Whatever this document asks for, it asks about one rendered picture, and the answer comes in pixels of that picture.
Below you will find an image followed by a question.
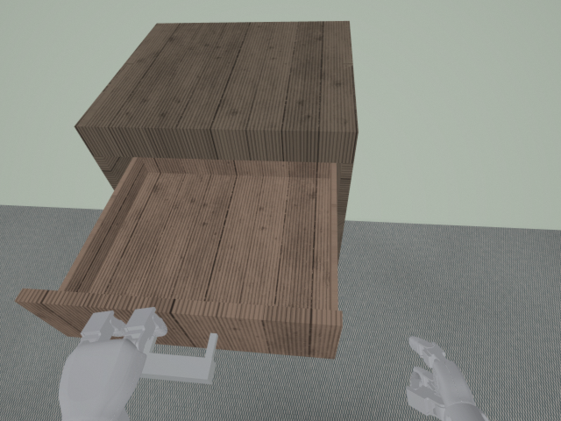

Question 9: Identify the robot left hand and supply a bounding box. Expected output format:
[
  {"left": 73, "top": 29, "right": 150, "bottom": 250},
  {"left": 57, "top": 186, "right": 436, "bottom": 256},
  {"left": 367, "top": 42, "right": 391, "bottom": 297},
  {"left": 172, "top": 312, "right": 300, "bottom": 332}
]
[{"left": 59, "top": 307, "right": 167, "bottom": 421}]

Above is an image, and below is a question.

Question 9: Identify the drawer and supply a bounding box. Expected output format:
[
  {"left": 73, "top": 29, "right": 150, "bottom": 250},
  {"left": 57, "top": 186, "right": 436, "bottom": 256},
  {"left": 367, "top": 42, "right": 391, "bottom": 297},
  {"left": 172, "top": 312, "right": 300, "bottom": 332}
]
[{"left": 14, "top": 157, "right": 343, "bottom": 360}]

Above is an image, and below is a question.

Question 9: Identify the handle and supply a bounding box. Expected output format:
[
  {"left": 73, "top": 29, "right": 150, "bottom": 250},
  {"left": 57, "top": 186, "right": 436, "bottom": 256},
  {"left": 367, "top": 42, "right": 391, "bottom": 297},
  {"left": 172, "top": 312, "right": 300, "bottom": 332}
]
[{"left": 140, "top": 333, "right": 218, "bottom": 384}]

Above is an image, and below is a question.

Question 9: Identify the robot right hand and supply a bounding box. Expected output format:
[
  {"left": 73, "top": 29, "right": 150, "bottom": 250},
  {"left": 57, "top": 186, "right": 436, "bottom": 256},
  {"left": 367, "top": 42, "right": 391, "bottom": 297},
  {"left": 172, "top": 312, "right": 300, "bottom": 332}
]
[{"left": 406, "top": 336, "right": 476, "bottom": 421}]

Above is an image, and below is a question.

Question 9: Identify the right robot forearm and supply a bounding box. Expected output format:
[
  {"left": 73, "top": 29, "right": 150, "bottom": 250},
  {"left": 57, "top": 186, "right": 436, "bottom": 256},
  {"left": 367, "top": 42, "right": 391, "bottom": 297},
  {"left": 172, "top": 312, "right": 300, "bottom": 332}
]
[{"left": 444, "top": 403, "right": 489, "bottom": 421}]

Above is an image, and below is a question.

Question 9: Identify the cabinet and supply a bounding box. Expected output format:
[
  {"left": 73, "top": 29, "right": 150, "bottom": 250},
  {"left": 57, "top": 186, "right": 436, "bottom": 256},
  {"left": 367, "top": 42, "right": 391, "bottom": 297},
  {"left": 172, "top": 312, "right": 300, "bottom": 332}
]
[{"left": 75, "top": 21, "right": 359, "bottom": 265}]

